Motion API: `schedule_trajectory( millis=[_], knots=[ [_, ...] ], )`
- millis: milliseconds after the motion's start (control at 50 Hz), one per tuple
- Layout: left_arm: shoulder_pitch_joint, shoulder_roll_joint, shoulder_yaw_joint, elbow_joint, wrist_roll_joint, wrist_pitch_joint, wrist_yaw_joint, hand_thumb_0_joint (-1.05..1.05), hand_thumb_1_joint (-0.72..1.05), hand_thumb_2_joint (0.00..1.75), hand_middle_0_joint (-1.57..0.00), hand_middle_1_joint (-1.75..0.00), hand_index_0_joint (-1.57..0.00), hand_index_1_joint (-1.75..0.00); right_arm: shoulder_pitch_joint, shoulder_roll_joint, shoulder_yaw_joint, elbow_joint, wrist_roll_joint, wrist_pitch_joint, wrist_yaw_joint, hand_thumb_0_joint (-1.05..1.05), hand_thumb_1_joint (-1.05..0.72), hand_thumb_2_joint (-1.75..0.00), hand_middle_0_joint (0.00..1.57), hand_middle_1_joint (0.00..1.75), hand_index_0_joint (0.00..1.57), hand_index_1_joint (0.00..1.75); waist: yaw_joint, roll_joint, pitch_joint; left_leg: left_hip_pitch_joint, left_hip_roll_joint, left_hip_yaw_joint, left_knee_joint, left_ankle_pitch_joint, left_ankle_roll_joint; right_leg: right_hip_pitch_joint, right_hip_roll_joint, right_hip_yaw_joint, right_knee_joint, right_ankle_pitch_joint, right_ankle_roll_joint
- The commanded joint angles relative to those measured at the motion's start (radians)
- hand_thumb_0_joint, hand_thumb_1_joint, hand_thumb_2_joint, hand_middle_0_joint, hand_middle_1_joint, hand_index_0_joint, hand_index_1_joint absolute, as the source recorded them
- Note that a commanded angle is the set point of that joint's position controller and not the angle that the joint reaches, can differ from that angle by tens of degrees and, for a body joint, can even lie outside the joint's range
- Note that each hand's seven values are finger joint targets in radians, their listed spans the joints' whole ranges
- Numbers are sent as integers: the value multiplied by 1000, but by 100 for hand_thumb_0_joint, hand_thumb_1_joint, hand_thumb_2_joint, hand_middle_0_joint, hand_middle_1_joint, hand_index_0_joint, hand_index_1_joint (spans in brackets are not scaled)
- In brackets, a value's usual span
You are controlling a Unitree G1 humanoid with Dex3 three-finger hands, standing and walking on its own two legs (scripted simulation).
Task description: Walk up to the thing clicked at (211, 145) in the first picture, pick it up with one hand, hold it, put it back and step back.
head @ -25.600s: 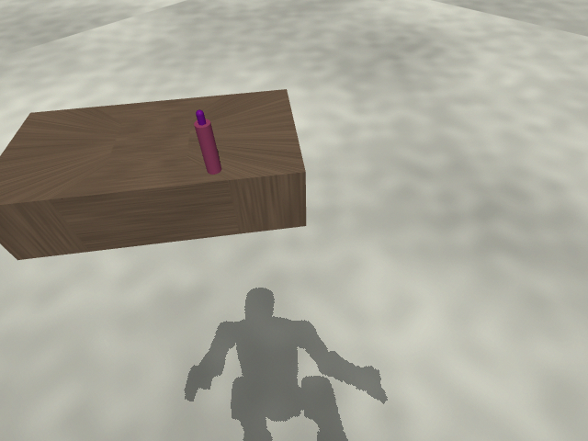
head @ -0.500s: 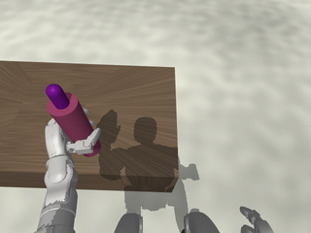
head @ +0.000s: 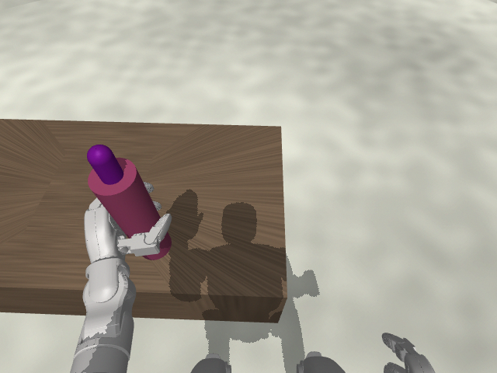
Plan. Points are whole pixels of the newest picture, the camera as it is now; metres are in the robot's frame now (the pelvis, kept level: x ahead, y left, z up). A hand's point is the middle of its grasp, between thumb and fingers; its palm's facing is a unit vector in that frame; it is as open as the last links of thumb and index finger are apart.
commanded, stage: lift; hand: left
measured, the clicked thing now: (133, 208) +0.35 +0.20 +0.08
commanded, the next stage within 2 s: hold in 0.24 s
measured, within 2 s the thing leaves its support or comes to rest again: neither
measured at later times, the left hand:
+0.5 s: hand (146, 214) +0.35 +0.18 +0.07, palm faces +0.26 -0.97 +0.01, open 8.2 cm
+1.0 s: hand (148, 212) +0.35 +0.18 +0.07, palm faces +0.27 -0.96 +0.01, open 8.2 cm
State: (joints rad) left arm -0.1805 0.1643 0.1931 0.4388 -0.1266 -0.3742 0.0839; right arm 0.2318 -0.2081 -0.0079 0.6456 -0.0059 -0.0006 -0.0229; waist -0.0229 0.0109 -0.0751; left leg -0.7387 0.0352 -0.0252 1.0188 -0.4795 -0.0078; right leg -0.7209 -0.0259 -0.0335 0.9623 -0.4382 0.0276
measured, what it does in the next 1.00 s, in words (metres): stands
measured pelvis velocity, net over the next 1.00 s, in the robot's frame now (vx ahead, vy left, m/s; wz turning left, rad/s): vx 0.01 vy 0.00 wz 0.00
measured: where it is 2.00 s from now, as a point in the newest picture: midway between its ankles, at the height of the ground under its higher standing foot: outside the picture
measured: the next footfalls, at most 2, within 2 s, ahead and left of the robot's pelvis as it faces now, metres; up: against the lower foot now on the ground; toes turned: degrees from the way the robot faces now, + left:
none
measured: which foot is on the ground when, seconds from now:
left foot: down 0.00-1.00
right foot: down 0.00-1.00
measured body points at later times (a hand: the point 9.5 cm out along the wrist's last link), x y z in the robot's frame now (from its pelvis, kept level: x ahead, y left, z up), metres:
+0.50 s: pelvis +0.00 +0.00 +0.01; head +0.05 +0.00 +0.46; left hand +0.33 +0.23 +0.07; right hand +0.13 -0.25 -0.10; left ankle +0.01 +0.12 -0.68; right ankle +0.02 -0.14 -0.68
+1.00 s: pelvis +0.01 +0.00 +0.02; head +0.05 +0.00 +0.47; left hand +0.33 +0.23 +0.07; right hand +0.14 -0.25 -0.09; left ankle +0.01 +0.12 -0.68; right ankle +0.02 -0.14 -0.68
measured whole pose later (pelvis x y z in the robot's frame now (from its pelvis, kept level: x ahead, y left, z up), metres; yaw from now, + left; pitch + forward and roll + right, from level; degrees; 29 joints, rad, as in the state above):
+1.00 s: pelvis +0.01 +0.00 +0.02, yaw +0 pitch +8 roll -2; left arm -0.15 0.13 0.17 0.41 -0.12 -0.35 0.11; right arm 0.22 -0.21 -0.01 0.66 -0.01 -0.01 -0.03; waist -0.02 0.01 -0.05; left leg -0.60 0.04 -0.02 0.90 -0.44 -0.01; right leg -0.59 -0.02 -0.03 0.85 -0.40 0.02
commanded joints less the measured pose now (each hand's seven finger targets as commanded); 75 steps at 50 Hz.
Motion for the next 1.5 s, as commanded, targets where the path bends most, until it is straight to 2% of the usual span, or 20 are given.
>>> schedule_trajectory(
  millis=[0, 40, 180, 240, 300, 340, 380, 460, 620, 660, 700, 880, 980, 1060, 1200, 1260, 1300, 1340, 1420, 1480],
  knots=[
    [-270, 134, 32, -247, 0, -65, 5, 0, 34, 128, -121, -139, -126, -136, 3, -134, -53, -112, -5, -42, -11, 0, -88, -89, 20, 30, 20, 30, -15, 32, -299, 184, -18, 6, -180, 246, 3, 175, 35, -12, -135, 254, -40],
    [-257, 112, 14, -246, -6, -60, 3, 0, 35, 127, -122, -139, -127, -136, -4, -138, -54, -115, -4, -44, -11, 0, -89, -89, 20, 30, 20, 30, -16, 13, -294, 197, -15, 4, -186, 257, 3, 191, 35, -17, -140, 262, -40],
    [-242, 138, 45, -237, -7, -58, 4, 0, 34, 127, -124, -140, -129, -138, -20, -133, -53, -121, -2, -43, -11, 0, -89, -89, 20, 30, 20, 30, -2, -17, -282, 177, -23, 16, -199, 240, 10, 245, 28, -5, -176, 261, -30],
    [-254, 114, 17, -261, -9, -55, 2, 0, 34, 128, -123, -140, -128, -138, -26, -131, -50, -122, -2, -47, -9, 0, -89, -89, 20, 30, 20, 30, -12, 6, -275, 204, -25, 23, -204, 247, 9, 244, 27, 1, -188, 275, -29],
    [-240, 133, 39, -256, -5, -50, 7, 0, 36, 127, -122, -138, -127, -136, -19, -133, -53, -116, -3, -46, -12, 0, -88, -89, 20, 30, 20, 30, -4, 12, -287, 218, -21, 16, -215, 263, 6, 248, 31, -7, -183, 280, -34],
    [-245, 104, 8, -265, -7, -52, 3, 0, 29, 124, -121, -138, -125, -136, -14, -136, -55, -112, -4, -49, -10, 0, -89, -89, 20, 30, 20, 30, -15, 30, -283, 244, -15, 8, -224, 284, 0, 231, 37, -17, -176, 283, -40],
    [-260, 116, 26, -258, -4, -50, 11, 0, 27, 121, -117, -134, -121, -132, -16, -130, -52, -112, -3, -49, -10, 0, -89, -89, 20, 30, 20, 30, -8, 11, -256, 221, -18, 10, -226, 267, 3, 235, 35, -14, -185, 276, -36],
    [-256, 83, 0, -262, -6, -45, 16, 0, 27, 121, -117, -134, -121, -132, -22, -133, -54, -116, -5, -51, -10, 0, -89, -89, 20, 30, 20, 30, -15, 12, -272, 248, -18, 10, -236, 263, 2, 241, 34, -12, -193, 272, -36],
    [-248, 120, 40, -259, 0, -45, 28, 0, 28, 122, -117, -134, -121, -132, -28, -121, -47, -111, -6, -48, -15, 0, -89, -89, 20, 30, 20, 30, 4, 1, -265, 229, -27, 24, -237, 265, 7, 286, 28, -2, -218, 287, -27],
    [-252, 91, 2, -273, 7, -41, 26, 0, 30, 123, -118, -135, -122, -133, -29, -129, -53, -115, -6, -49, -12, 0, -89, -90, 20, 30, 20, 30, -4, 11, -258, 252, -21, 14, -254, 255, 2, 260, 35, -11, -209, 266, -36],
    [-242, 105, 27, -274, 1, -45, 28, 0, 31, 123, -118, -135, -122, -133, -29, -127, -53, -115, -7, -47, -13, 0, -89, -89, 20, 30, 20, 30, 0, 20, -254, 252, -21, 11, -255, 262, 1, 265, 36, -15, -210, 266, -35],
    [-227, 74, -6, -252, 1, -41, 25, 0, 30, 123, -120, -137, -124, -135, -24, -126, -52, -105, -4, -50, -12, 0, -89, -90, 20, 30, 20, 30, -9, 10, -233, 268, -17, 8, -250, 313, 0, 253, 37, -17, -207, 310, -34],
    [-261, 97, 6, -315, 3, -52, 33, 0, 30, 124, -121, -138, -126, -136, -21, -127, -54, -112, -7, -47, -12, 0, -89, -90, 20, 30, 20, 30, 1, 27, -303, 295, -21, 16, -244, 356, -1, 301, 32, -9, -208, 357, -34],
    [-222, 100, 20, -288, 3, -45, 34, 0, 29, 125, -122, -139, -126, -137, -30, -125, -52, -112, -4, -45, -13, 0, -89, -90, 20, 30, 20, 30, 3, 6, -258, 281, -19, 12, -258, 327, 0, 296, 36, -14, -216, 328, -33],
    [-237, 71, -12, -280, 2, -46, 24, 0, 30, 126, -125, -141, -129, -139, -40, -122, -53, -113, -6, -48, -10, 0, -90, -90, 20, 30, 20, 30, -4, 6, -229, 261, -21, 10, -270, 254, 2, 271, 34, -14, -225, 263, -35],
    [-233, 91, -4, -311, 7, -44, 33, 0, 31, 126, -125, -141, -129, -139, -30, -127, -54, -119, -5, -46, -12, 0, -90, -90, 20, 30, 20, 30, 5, 22, -296, 307, -21, 12, -266, 327, -1, 309, 35, -14, -220, 324, -35],
    [-224, 54, -31, -300, 3, -43, 32, 0, 29, 126, -125, -141, -128, -139, -36, -118, -48, -115, -5, -48, -9, 0, -90, -90, 20, 30, 20, 30, -4, 5, -254, 299, -18, 8, -266, 331, -2, 294, 37, -19, -220, 327, -33],
    [-226, 83, -2, -304, 6, -42, 39, 0, 30, 127, -125, -141, -129, -140, -30, -126, -54, -112, -5, -48, -11, 0, -90, -90, 20, 30, 20, 30, 2, 5, -271, 297, -18, 9, -266, 328, -1, 303, 36, -17, -223, 324, -34],
    [-229, 57, -23, -283, 8, -34, 41, 0, 33, 128, -126, -142, -130, -140, -46, -117, -47, -114, -5, -48, -13, 0, -90, -90, 20, 30, 20, 30, -8, -2, -210, 278, -19, 8, -282, 260, 2, 275, 35, -18, -234, 265, -33],
    [-215, 71, -2, -284, 7, -36, 44, 0, 32, 128, -125, -141, -129, -140, -50, -119, -50, -119, -6, -46, -12, 0, -89, -90, 20, 30, 20, 30, 5, -14, -214, 257, -23, 10, -284, 242, 4, 293, 34, -17, -244, 249, -31]
  ],
)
